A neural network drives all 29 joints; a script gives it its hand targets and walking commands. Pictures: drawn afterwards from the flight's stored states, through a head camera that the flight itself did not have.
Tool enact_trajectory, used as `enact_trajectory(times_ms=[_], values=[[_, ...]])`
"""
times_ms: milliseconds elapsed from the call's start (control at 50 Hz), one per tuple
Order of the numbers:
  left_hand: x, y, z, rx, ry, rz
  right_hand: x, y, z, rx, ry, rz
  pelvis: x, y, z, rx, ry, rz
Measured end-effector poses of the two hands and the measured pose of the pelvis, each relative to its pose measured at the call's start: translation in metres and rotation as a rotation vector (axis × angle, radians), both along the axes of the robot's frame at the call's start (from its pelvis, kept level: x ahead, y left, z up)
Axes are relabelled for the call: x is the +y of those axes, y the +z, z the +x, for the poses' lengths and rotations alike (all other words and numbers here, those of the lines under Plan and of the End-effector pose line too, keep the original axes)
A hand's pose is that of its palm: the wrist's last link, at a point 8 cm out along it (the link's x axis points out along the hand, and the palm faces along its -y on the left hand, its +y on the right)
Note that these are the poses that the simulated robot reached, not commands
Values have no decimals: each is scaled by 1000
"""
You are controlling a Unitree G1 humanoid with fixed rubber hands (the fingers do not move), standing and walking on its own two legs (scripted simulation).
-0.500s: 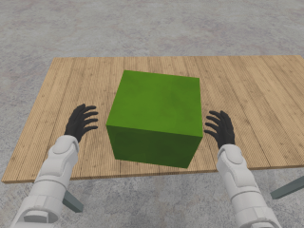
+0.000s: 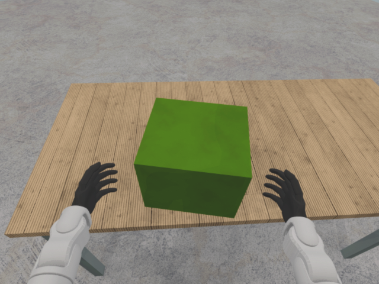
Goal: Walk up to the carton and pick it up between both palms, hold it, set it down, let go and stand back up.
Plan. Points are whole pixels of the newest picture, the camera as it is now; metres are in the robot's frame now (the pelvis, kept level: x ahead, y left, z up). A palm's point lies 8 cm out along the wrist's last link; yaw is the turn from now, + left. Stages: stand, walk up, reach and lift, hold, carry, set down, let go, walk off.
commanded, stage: set down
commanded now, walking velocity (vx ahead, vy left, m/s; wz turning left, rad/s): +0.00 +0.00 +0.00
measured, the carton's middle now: (195, 157) +0.42 -0.03 -0.01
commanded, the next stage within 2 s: let go in 1.72 s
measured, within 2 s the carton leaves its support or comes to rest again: neither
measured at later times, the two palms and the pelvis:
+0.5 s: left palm (70, 246) +0.21 +0.23 +0.00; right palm (292, 240) +0.19 -0.21 +0.00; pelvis +0.01 +0.00 +0.00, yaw +1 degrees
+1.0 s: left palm (71, 275) +0.16 +0.23 -0.03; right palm (291, 256) +0.17 -0.22 -0.04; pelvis +0.01 +0.00 +0.00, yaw +1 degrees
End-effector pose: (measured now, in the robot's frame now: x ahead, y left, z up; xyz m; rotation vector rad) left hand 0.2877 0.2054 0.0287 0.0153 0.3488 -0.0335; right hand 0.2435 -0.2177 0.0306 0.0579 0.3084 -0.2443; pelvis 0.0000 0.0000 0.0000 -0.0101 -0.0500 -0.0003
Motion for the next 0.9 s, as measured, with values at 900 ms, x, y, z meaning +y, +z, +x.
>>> enact_trajectory(times_ms=[900], values=[[23,-57,-121,91,60,35,6,-61,-70,122,-9,-39,4,-5,8,-60,11,-8]])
